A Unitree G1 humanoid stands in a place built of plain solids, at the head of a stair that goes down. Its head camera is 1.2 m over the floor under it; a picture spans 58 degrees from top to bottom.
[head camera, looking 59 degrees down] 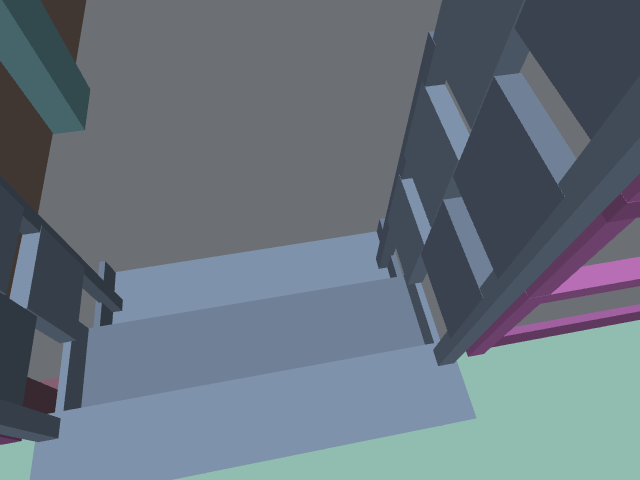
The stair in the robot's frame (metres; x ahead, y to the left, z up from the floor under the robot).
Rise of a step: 0.18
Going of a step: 0.30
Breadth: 1.12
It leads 10 degrees to the left of straight ahead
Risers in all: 3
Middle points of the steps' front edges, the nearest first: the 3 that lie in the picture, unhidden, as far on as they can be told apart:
0.29 0.18 0.00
0.59 0.24 -0.18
0.88 0.29 -0.35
